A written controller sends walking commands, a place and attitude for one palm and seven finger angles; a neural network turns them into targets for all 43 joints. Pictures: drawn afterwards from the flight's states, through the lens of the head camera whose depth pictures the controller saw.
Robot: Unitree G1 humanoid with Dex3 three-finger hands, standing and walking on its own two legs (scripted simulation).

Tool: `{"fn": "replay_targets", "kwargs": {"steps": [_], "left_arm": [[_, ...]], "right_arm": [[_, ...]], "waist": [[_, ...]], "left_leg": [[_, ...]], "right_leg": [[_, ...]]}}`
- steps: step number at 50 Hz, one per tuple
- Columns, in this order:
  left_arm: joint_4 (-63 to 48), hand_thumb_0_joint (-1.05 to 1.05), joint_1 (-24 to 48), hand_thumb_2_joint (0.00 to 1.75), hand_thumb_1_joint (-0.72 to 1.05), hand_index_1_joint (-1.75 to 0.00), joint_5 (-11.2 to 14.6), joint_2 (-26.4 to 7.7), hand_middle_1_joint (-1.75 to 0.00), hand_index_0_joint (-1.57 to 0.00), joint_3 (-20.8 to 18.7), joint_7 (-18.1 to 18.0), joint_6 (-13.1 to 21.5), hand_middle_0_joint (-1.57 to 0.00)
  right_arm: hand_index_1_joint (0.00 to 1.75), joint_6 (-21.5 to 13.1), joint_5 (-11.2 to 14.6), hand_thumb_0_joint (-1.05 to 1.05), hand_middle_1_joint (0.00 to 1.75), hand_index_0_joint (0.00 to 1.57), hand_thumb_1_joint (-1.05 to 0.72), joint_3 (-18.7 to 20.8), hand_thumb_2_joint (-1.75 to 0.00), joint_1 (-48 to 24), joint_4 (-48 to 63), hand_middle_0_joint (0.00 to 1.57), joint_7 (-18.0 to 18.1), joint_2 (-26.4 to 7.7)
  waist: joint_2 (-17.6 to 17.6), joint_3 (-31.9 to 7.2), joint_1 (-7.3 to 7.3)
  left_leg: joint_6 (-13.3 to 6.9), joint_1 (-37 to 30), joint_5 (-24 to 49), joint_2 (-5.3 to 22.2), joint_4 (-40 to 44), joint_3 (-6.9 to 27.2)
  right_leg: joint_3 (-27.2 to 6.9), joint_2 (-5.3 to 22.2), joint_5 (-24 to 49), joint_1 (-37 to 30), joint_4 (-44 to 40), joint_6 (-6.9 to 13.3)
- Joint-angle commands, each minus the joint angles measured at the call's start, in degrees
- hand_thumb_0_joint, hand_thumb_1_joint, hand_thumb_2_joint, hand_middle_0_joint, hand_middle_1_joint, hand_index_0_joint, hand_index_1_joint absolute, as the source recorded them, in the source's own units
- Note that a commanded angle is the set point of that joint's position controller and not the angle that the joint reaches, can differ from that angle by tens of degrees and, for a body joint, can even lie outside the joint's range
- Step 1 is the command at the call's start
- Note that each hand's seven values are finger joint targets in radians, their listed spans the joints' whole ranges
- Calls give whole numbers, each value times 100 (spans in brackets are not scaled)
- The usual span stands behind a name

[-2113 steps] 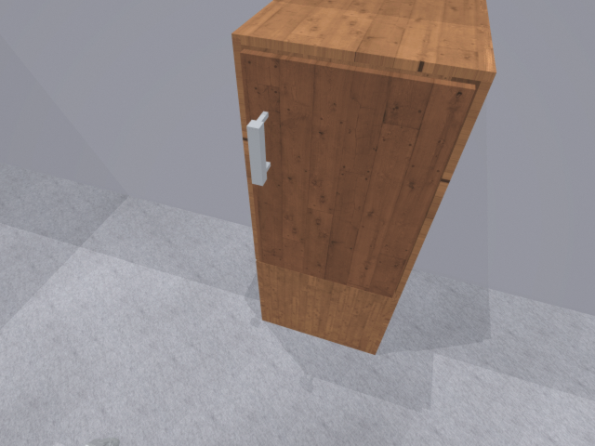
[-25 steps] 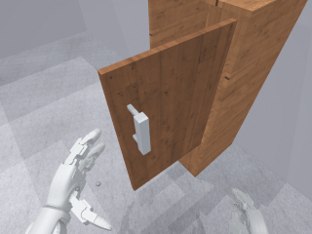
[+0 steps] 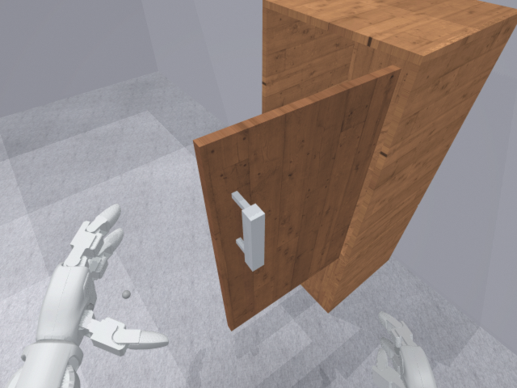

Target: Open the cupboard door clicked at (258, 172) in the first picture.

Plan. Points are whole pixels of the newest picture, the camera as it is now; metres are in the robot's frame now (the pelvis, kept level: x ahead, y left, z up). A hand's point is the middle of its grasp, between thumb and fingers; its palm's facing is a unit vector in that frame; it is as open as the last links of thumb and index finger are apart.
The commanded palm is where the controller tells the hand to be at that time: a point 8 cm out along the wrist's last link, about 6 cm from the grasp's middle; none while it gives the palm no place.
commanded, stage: draw the hand back to the body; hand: left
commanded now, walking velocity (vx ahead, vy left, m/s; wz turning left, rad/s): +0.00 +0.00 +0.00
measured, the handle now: (246, 231) +0.34 +0.06 +0.08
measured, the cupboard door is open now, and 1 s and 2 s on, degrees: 87 87 87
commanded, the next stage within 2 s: step back with the hand held close in 0.94 s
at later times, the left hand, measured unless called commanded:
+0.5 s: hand (71, 255) +0.22 +0.25 +0.17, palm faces +0.41 -0.81 -0.41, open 9.9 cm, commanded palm +0.17 +0.29 +0.18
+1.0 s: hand (64, 257) +0.21 +0.25 +0.17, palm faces +0.45 -0.80 -0.39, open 7.5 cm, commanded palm +0.16 +0.29 +0.19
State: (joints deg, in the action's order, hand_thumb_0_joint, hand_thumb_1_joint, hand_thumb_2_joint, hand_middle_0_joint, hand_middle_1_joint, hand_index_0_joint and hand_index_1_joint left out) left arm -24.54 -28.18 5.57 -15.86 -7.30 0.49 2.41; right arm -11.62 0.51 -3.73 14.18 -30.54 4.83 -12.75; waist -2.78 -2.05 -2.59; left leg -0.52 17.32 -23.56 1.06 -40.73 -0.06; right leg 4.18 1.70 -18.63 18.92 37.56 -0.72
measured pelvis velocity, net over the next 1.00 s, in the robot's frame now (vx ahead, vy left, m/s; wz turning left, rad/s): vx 0.01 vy -0.01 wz -0.03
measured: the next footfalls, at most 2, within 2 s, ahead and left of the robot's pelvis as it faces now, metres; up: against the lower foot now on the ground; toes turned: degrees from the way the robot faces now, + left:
none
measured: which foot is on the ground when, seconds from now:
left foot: down 0.00-1.00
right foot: down 0.00-1.00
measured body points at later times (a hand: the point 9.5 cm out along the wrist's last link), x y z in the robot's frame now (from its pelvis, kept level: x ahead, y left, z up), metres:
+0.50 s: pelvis +0.02 +0.00 +0.02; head +0.01 -0.02 +0.47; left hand +0.19 +0.29 +0.19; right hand +0.21 -0.22 -0.06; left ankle -0.02 +0.11 -0.72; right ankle +0.01 -0.13 -0.72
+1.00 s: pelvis +0.01 -0.01 +0.02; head +0.00 -0.03 +0.47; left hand +0.18 +0.29 +0.19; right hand +0.20 -0.23 -0.06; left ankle -0.02 +0.11 -0.72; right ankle +0.01 -0.13 -0.72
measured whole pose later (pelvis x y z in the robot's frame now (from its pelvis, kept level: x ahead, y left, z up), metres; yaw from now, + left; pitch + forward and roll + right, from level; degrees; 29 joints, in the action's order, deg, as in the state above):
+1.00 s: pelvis +0.01 -0.01 +0.02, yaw -1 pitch -5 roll -1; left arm -20.1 -25.3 2.5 -18.7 -19.1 -6.6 4.9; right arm -7.3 -0.7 -0.8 10.8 -37.9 3.9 -12.7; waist -3.6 2.2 -4.1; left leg 0.3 1.9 -16.3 1.8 -22.9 -1.7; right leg 3.0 0.3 -11.7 4.6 21.0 0.0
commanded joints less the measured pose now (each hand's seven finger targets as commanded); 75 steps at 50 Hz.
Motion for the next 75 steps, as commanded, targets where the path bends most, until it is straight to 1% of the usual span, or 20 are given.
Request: {"fn": "replay_targets", "kwargs": {"steps": [1,3,11,16,19,23,28,32,37,52,53,54,55,56,58,62,65,67,70,75], "left_arm": [[-1284,0,352,50,-5,-30,-345,-696,-30,-17,-486,-667,434,-17],[-1166,0,448,52,2,-30,-396,-753,-30,-17,-573,-759,463,-17],[-1177,0,514,64,31,-30,-451,-912,-30,-18,-922,-858,570,-18],[-1065,0,478,72,48,-30,-419,-1079,-30,-19,-1264,-850,575,-19],[-979,0,428,76,58,-30,-393,-1132,-30,-19,-1451,-840,577,-19],[-903,0,586,82,73,-30,-348,-1284,-30,-19,-1707,-846,590,-19],[-870,0,839,90,90,-30,-317,-1413,-30,-20,-1926,-854,610,-20],[-641,0,715,90,90,-30,-309,-1222,-30,-20,-1717,-813,585,-20],[-793,0,802,90,90,-30,-329,-1442,-30,-20,-1890,-841,611,-20],[-722,0,830,90,90,-30,-341,-1356,-30,-20,-1831,-826,661,-20],[-1545,0,1360,90,90,-30,-339,-1533,-30,-20,-1882,-848,769,-20],[-1506,0,1599,90,90,-30,-342,-2226,-30,-20,-2649,-890,999,-20],[-791,0,774,90,90,-30,-345,-1728,-30,-20,-2345,-813,977,-20],[-748,0,475,90,90,-30,-366,-1512,-30,-20,-2142,-764,967,-20],[-769,0,246,90,90,-30,-369,-1440,-30,-20,-2073,-755,1010,-20],[-881,0,-105,90,90,-30,-364,-1593,-30,-20,-2201,-810,1008,-20],[-1170,0,-209,90,90,-30,-367,-1719,-30,-20,-2331,-856,1016,-20],[-1340,0,-249,90,90,-30,-367,-1867,-30,-20,-2459,-899,1026,-20],[-1501,0,-323,90,90,-30,-385,-1810,-30,-20,-2439,-943,1053,-20],[-1618,0,-277,90,90,-30,-471,-1754,-30,-20,-2488,-1006,1145,-20]], "right_arm": [[30,-237,-51,0,30,20,-90,278,-90,-663,751,20,78,-557],[30,-205,-63,0,30,20,-90,294,-90,-735,665,20,105,-566],[30,-162,-102,0,30,20,-90,336,-90,-877,421,20,65,-574],[30,-73,-116,0,30,20,-90,397,-90,-903,348,20,13,-594],[30,-8,-109,0,30,20,-90,412,-90,-930,313,20,-10,-576],[30,71,-110,0,30,20,-90,441,-90,-981,294,20,-13,-581],[30,118,-94,0,30,20,-90,470,-90,-1039,230,20,-1,-580],[30,130,-88,0,30,20,-90,511,-90,-1050,212,20,-24,-620],[30,131,-112,0,30,20,-90,519,-90,-1080,205,20,-13,-622],[30,75,-99,0,30,20,-90,526,-90,-1106,159,20,-26,-596],[30,12,-96,0,30,20,-90,506,-90,-1172,249,20,-35,-596],[30,137,-45,0,30,20,-90,470,-90,-1056,408,20,-14,-703],[30,252,-77,0,30,20,-90,498,-90,-1021,302,20,-10,-626],[30,341,-82,0,30,20,-90,532,-90,-1004,378,20,-38,-688],[30,447,-88,0,30,20,-90,553,-90,-1022,431,20,-33,-722],[30,606,-63,0,30,20,-90,623,-90,-1031,539,20,4,-751],[30,687,-38,0,30,20,-90,664,-90,-983,670,20,18,-716],[30,716,-26,0,30,20,-90,682,-90,-1040,706,20,43,-715],[30,707,-23,0,30,20,-90,686,-90,-979,786,20,41,-709],[30,595,-31,0,30,20,-90,694,-90,-884,847,20,46,-778]], "waist": [[-161,-204,-7],[13,-90,7],[-205,-241,-80],[19,-244,-113],[-60,-203,-144],[31,-145,-147],[-246,-119,-142],[35,-55,-126],[-115,-202,-163],[-121,5,-141],[-427,-314,-143],[-66,345,137],[429,275,149],[464,202,170],[96,-27,174],[14,-514,157],[243,-739,170],[112,-822,146],[-46,-659,157],[-337,-348,165]], "left_leg": [[30,-118,1292,-8,1313,50],[16,-257,1352,0,1456,29],[36,-800,2218,36,1840,0],[51,-963,2627,64,1929,-48],[65,-1031,2916,68,1947,-81],[38,-1084,2833,54,1992,-131],[17,-1205,2702,35,2021,-186],[-20,-1239,2654,37,2023,-214],[-23,-1263,2634,3,2037,-213],[0,-1221,2254,5,2149,-195],[4,-1312,2300,-14,2139,-138],[-89,-804,1822,84,1968,-133],[-108,-801,1703,68,1886,-68],[-91,-805,1787,69,1840,-111],[-63,-758,2070,126,1872,-124],[-42,-742,2707,237,1842,-89],[-34,-584,2864,286,1760,-84],[-44,-458,2803,281,1731,-41],[-84,-30,2300,350,1824,25],[-271,1173,742,532,2166,264]], "right_leg": [[-98,-89,801,-766,-932,194],[-101,-97,854,-887,-1094,190],[-97,-113,1439,-1452,-1353,187],[-105,-134,1781,-1641,-1464,166],[-116,-134,1988,-1726,-1503,163],[-137,-136,2041,-1757,-1607,151],[-185,-134,1997,-1725,-1713,150],[-179,-145,2018,-1694,-1786,126],[-207,-138,2056,-1810,-1783,138],[-205,-177,1668,-1692,-1915,143],[-234,-152,1709,-1827,-1852,151],[-688,36,2041,-1140,-2105,160],[-679,147,2081,-1107,-2125,157],[-698,169,2205,-1082,-2098,160],[-589,198,2433,-1180,-1920,141],[-476,181,2915,-1369,-1581,95],[-486,165,3169,-1475,-1348,67],[-504,196,3246,-1521,-1228,80],[-532,138,2791,-1461,-1048,49],[-552,3,1894,-1725,-562,7]]}}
